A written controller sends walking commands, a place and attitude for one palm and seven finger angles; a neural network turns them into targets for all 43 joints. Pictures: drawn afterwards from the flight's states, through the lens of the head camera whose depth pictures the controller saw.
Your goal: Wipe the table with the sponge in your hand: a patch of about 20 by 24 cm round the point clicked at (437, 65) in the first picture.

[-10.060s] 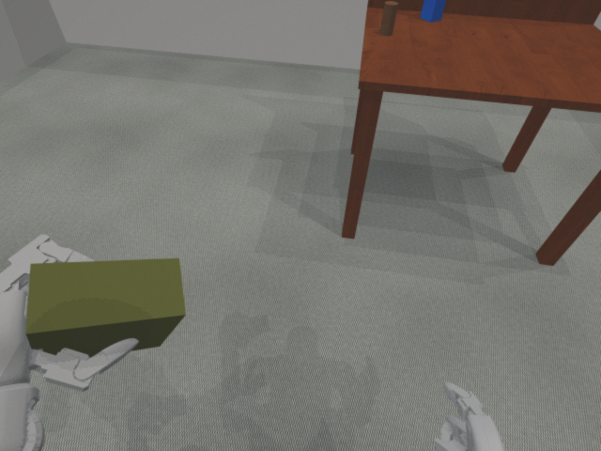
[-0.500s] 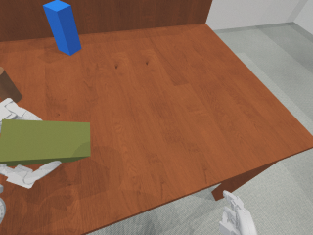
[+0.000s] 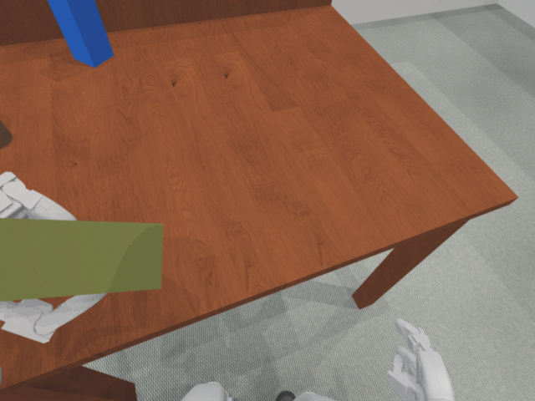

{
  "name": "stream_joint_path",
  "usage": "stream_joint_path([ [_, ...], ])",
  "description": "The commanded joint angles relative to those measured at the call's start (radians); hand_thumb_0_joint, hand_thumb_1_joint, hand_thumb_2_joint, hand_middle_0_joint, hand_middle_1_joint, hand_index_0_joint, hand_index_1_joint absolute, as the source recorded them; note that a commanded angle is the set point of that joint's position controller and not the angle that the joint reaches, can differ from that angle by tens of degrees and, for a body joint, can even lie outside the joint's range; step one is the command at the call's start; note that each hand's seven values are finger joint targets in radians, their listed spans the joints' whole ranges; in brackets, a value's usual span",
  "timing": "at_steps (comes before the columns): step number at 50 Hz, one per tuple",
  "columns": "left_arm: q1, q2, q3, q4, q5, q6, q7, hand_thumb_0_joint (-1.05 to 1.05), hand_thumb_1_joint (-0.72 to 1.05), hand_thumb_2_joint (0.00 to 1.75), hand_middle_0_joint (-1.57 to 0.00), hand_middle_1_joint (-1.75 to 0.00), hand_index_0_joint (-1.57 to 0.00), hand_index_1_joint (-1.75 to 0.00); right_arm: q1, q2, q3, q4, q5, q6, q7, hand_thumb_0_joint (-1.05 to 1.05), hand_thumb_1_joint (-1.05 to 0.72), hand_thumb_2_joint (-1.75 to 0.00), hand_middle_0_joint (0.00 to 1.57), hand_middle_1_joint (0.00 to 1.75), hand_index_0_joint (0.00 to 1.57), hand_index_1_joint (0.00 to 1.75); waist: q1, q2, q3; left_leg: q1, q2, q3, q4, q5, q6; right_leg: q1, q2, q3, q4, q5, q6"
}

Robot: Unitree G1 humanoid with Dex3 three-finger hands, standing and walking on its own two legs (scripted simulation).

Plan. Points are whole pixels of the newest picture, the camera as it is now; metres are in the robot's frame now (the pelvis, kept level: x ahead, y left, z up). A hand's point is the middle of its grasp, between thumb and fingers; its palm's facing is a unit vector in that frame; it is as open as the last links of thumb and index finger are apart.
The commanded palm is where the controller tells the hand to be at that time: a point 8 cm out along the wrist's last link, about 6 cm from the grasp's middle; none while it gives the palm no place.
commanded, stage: come to a stop and stand still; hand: left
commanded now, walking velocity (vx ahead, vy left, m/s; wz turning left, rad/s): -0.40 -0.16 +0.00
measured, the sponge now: (101, 258) +0.23 +0.20 +0.15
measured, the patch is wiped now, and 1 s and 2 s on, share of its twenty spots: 0.00 0.00 0.00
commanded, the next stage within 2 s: look again from close up in 1.22 s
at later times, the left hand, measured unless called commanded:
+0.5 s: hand (53, 327) +0.16 +0.21 +0.16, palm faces +0.35 -0.85 -0.40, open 10.1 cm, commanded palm +0.10 +0.24 +0.19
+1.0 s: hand (12, 286) +0.18 +0.24 +0.19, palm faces +0.45 -0.81 -0.38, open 10.1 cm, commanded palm +0.10 +0.24 +0.19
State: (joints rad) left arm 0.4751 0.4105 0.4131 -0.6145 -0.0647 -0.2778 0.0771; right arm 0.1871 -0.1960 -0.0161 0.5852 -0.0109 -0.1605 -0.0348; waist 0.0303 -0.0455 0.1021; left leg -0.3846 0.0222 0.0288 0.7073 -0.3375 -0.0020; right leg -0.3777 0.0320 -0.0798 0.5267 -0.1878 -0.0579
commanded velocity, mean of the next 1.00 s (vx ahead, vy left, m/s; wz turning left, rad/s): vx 0.03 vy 0.02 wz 0.00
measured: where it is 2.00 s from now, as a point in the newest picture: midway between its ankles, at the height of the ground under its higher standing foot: outside the picture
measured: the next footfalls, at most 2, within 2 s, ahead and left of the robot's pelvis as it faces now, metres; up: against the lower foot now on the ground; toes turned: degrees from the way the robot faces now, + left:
left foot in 0.04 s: +0.00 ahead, +0.06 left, +0.00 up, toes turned -2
right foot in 0.30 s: -0.03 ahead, -0.18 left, +0.00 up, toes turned -2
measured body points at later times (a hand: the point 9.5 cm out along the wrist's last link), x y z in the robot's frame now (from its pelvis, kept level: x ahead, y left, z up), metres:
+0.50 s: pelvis -0.07 -0.03 +0.00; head -0.05 -0.01 +0.44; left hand +0.14 +0.26 +0.18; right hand +0.08 -0.28 -0.08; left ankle -0.04 +0.06 -0.73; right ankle -0.06 -0.19 -0.73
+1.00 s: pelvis -0.07 -0.03 +0.01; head -0.04 +0.00 +0.45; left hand +0.15 +0.28 +0.21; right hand +0.11 -0.24 -0.06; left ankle -0.04 +0.06 -0.73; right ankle -0.07 -0.17 -0.73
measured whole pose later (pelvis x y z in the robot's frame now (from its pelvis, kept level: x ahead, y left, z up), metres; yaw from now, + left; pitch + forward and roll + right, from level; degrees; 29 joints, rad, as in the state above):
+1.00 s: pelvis -0.07 -0.03 +0.01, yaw -2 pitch -1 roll -1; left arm 0.21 0.44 0.45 -0.35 -0.03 -0.25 0.11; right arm 0.18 -0.17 0.02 0.59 0.00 -0.19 0.02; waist 0.05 -0.04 0.09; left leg -0.27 -0.02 0.01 0.52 -0.23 0.04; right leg -0.21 -0.02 0.00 0.47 -0.24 0.02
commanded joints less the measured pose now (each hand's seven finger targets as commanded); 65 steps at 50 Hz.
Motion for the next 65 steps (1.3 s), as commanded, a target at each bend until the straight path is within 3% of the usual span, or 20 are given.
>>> stream_joint_path([
  [1, -0.035, 0.174, 0.163, -0.134, -0.012, -0.076, 0.026, 0.00, 0.10, 1.30, -1.20, -1.60, -1.20, -1.60, -0.027, -0.095, -0.041, -0.123, -0.005, -0.083, -0.029, 0.00, -0.90, -0.90, 0.20, 0.30, 0.20, 0.30, -0.020, 0.042, -0.202, 0.120, 0.099, -0.116, -0.347, 0.177, 0.031, 0.072, -0.165, 0.139, -0.044, 0.104, 0.000],
  [3, -0.041, 0.143, 0.136, -0.121, -0.001, -0.091, 0.013, 0.00, 0.10, 1.30, -1.20, -1.60, -1.20, -1.60, -0.032, -0.087, -0.041, -0.124, -0.028, -0.077, -0.025, 0.00, -0.90, -0.90, 0.20, 0.30, 0.20, 0.30, -0.030, 0.236, -0.204, 0.187, 0.389, -0.363, -0.400, 0.748, 0.158, -0.058, -0.039, 0.098, 0.344, -0.158, 0.073],
  [5, -0.102, 0.201, 0.185, -0.190, 0.013, -0.115, -0.005, 0.00, 0.10, 1.30, -1.20, -1.60, -1.20, -1.60, -0.001, -0.089, -0.062, -0.101, -0.061, -0.096, -0.024, 0.00, -0.90, -0.90, 0.20, 0.30, 0.20, 0.30, -0.028, 0.211, -0.214, 0.250, 0.415, -0.343, -0.319, 0.990, 0.182, -0.180, -0.014, 0.166, 0.589, -0.302, 0.066],
  [8, 0.004, 0.088, 0.111, -0.215, 0.003, -0.084, -0.009, 0.00, 0.10, 1.30, -1.20, -1.60, -1.20, -1.60, -0.018, -0.123, -0.078, -0.146, -0.018, -0.073, 0.019, 0.00, -0.90, -0.90, 0.20, 0.30, 0.20, 0.30, 0.007, 0.308, -0.277, 0.339, 0.279, -0.100, -0.219, 0.817, 0.129, -0.097, -0.040, 0.108, 0.397, -0.229, 0.049],
  [11, -0.010, 0.126, 0.112, -0.301, 0.002, -0.049, 0.009, 0.00, 0.10, 1.30, -1.20, -1.60, -1.20, -1.60, -0.003, -0.131, -0.069, -0.192, 0.022, -0.071, 0.043, 0.00, -0.90, -0.90, 0.20, 0.30, 0.20, 0.30, -0.007, 0.333, -0.279, 0.235, 0.210, -0.088, -0.147, 0.450, 0.073, 0.110, -0.059, 0.028, 0.027, -0.111, 0.042],
  [13, -0.053, 0.150, 0.114, -0.272, 0.010, -0.024, 0.024, 0.00, 0.10, 1.30, -1.20, -1.60, -1.20, -1.60, -0.029, -0.136, -0.045, -0.186, 0.025, -0.058, 0.030, 0.00, -0.90, -0.90, 0.20, 0.30, 0.20, 0.30, -0.023, 0.251, -0.233, 0.072, 0.150, -0.094, -0.150, 0.013, 0.056, 0.254, -0.045, -0.020, -0.134, -0.009, 0.066],
  [15, -0.079, 0.228, 0.176, -0.193, 0.020, -0.014, 0.043, 0.00, 0.10, 1.30, -1.20, -1.60, -1.20, -1.60, -0.012, -0.114, -0.036, -0.171, 0.025, -0.049, 0.016, 0.00, -0.90, -0.90, 0.20, 0.30, 0.20, 0.30, -0.033, -0.004, -0.202, -0.027, 0.031, -0.004, 0.018, -0.206, 0.008, 0.261, -0.180, 0.131, -0.208, -0.080, 0.021],
  [17, -0.088, 0.213, 0.171, -0.098, 0.016, 0.008, 0.060, 0.00, 0.10, 1.30, -1.20, -1.60, -1.20, -1.60, 0.002, -0.115, -0.031, -0.133, 0.029, -0.033, 0.004, 0.00, -0.90, -0.90, 0.20, 0.30, 0.20, 0.30, -0.055, -0.074, -0.167, 0.059, -0.029, -0.029, 0.146, -0.116, -0.005, 0.081, -0.310, 0.255, -0.269, -0.140, -0.077],
  [20, -0.058, 0.156, 0.131, -0.073, 0.006, 0.026, 0.054, 0.00, 0.10, 1.30, -1.20, -1.60, -1.20, -1.60, -0.028, -0.121, -0.037, -0.126, 0.035, -0.025, -0.003, 0.00, -0.90, -0.90, 0.20, 0.30, 0.20, 0.30, -0.062, -0.109, -0.114, 0.196, -0.012, -0.046, -0.059, -0.008, 0.013, -0.035, -0.251, 0.154, -0.186, -0.217, -0.054],
  [23, -0.051, 0.114, 0.091, -0.083, 0.009, 0.006, 0.047, 0.00, 0.10, 1.30, -1.20, -1.60, -1.20, -1.60, -0.045, -0.142, -0.035, -0.139, 0.032, -0.027, -0.003, 0.00, -0.90, -0.90, 0.20, 0.30, 0.20, 0.30, -0.045, 0.260, -0.093, 0.089, 0.105, -0.298, -0.434, -0.063, 0.059, 0.083, -0.042, 0.014, 0.113, -0.222, 0.051],
  [25, -0.122, 0.142, 0.090, -0.129, 0.033, -0.001, 0.041, 0.00, 0.10, 1.30, -1.20, -1.60, -1.20, -1.60, -0.071, -0.111, -0.031, -0.157, 0.027, -0.037, 0.005, 0.00, -0.90, -0.90, 0.20, 0.30, 0.20, 0.30, -0.034, 0.384, -0.051, -0.066, 0.171, -0.374, -0.526, -0.247, 0.114, 0.158, -0.042, 0.046, 0.188, -0.246, 0.057],
  [28, -0.117, 0.128, 0.071, -0.157, 0.037, -0.020, 0.045, 0.00, 0.10, 1.30, -1.20, -1.60, -1.20, -1.60, -0.026, -0.132, -0.033, -0.148, 0.029, -0.052, 0.014, 0.00, -0.90, -0.90, 0.20, 0.30, 0.20, 0.30, -0.022, 0.194, -0.129, -0.031, 0.089, -0.225, -0.321, -0.099, 0.104, 0.305, -0.048, 0.036, -0.110, -0.076, 0.045],
  [33, -0.056, 0.115, 0.071, -0.087, 0.018, 0.001, 0.052, 0.00, 0.10, 1.30, -1.20, -1.60, -1.20, -1.60, 0.015, -0.140, -0.056, -0.128, 0.040, -0.032, 0.024, 0.00, -0.90, -0.90, 0.20, 0.30, 0.20, 0.30, -0.045, -0.118, -0.146, 0.043, -0.031, -0.074, 0.000, 0.003, 0.023, 0.177, -0.306, 0.316, -0.247, -0.059, -0.108],
  [39, -0.124, 0.123, 0.074, -0.050, 0.024, 0.005, 0.056, 0.00, 0.10, 1.30, -1.20, -1.60, -1.20, -1.60, -0.048, -0.129, -0.034, -0.128, 0.034, -0.022, 0.003, 0.00, -0.90, -0.90, 0.20, 0.30, 0.20, 0.30, -0.032, 0.237, -0.128, 0.156, 0.129, -0.296, -0.374, 0.207, 0.073, 0.150, -0.047, 0.055, 0.008, -0.061, 0.049],
  [42, -0.185, 0.123, 0.058, -0.103, 0.037, 0.006, 0.054, 0.00, 0.10, 1.30, -1.20, -1.60, -1.20, -1.60, -0.056, -0.124, -0.028, -0.135, 0.034, -0.031, 0.006, 0.00, -0.90, -0.90, 0.20, 0.30, 0.20, 0.30, -0.030, 0.178, -0.119, 0.139, 0.115, -0.254, -0.355, 0.228, 0.062, 0.230, -0.053, 0.055, -0.106, -0.014, 0.045],
  [43, -1.082, 0.864, 0.592, -0.268, 0.172, -0.109, 0.049, 0.00, 0.10, 1.30, -1.20, -1.60, -1.20, -1.60, 0.058, -0.156, -0.034, -0.099, -0.035, -0.080, 0.011, 0.00, -0.90, -0.90, 0.20, 0.30, 0.20, 0.30, 0.045, 0.030, -0.081, -0.011, 0.061, -0.088, -0.160, 0.357, 0.063, 0.184, -0.119, 0.149, -0.173, 0.156, 0.021],
  [44, -0.503, 0.254, 0.165, 0.258, 0.073, -0.067, 0.009, 0.00, 0.10, 1.30, -1.20, -1.60, -1.20, -1.60, -0.025, -0.038, 0.015, -0.068, -0.004, -0.093, 0.018, 0.00, -0.90, -0.90, 0.20, 0.30, 0.20, 0.30, -0.006, -0.016, -0.225, 0.175, -0.027, -0.094, -0.198, 0.391, 0.025, 0.180, -0.157, 0.208, -0.104, 0.277, -0.037],
  [47, -0.230, 0.048, -0.019, 0.053, 0.025, -0.052, 0.012, 0.00, 0.10, 1.30, -1.20, -1.60, -1.20, -1.60, -0.036, -0.125, -0.042, -0.130, 0.031, -0.103, 0.034, 0.00, -0.90, -0.90, 0.20, 0.30, 0.20, 0.30, 0.002, 0.265, -0.336, 0.347, 0.043, -0.097, -0.253, 0.610, 0.028, 0.234, -0.090, 0.125, -0.026, 0.221, 0.021],
  [55, -0.067, 0.159, 0.116, -0.017, 0.005, -0.028, 0.039, 0.00, 0.10, 1.30, -1.20, -1.60, -1.20, -1.60, -0.074, -0.126, -0.023, -0.173, 0.027, -0.037, 0.030, 0.00, -0.90, -0.90, 0.20, 0.30, 0.20, 0.30, -0.002, -0.007, -0.232, 0.110, 0.050, -0.110, -0.310, 0.254, 0.021, 0.266, -0.085, 0.082, -0.102, 0.065, 0.045],
  [65, -0.292, 0.072, -0.023, -0.058, 0.036, -0.037, 0.043, 0.00, 0.10, 1.30, -1.20, -1.60, -1.20, -1.60, -0.082, -0.131, -0.012, -0.155, 0.021, -0.061, -0.002, 0.00, -0.90, -0.90, 0.20, 0.30, 0.20, 0.30, -0.008, 0.174, -0.177, 0.117, 0.037, -0.113, -0.371, -0.022, 0.040, 0.242, -0.068, 0.118, -0.166, -0.033, 0.041],
])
